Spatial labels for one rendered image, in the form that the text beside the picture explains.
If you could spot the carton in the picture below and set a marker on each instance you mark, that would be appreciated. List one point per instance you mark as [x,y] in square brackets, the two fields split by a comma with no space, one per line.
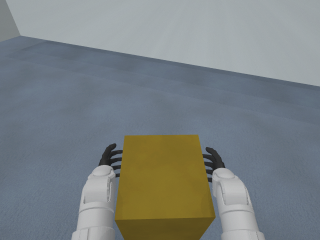
[163,191]

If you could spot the robot right hand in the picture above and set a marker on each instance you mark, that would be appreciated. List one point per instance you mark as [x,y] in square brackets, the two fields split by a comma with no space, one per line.
[216,161]

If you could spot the robot left hand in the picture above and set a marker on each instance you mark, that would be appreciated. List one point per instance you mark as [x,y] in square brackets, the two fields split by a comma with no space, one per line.
[106,158]

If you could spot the robot right forearm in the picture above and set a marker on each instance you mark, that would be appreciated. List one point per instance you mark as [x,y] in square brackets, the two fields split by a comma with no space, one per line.
[235,208]

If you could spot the robot left forearm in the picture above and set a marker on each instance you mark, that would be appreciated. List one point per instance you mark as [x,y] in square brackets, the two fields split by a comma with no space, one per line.
[97,206]

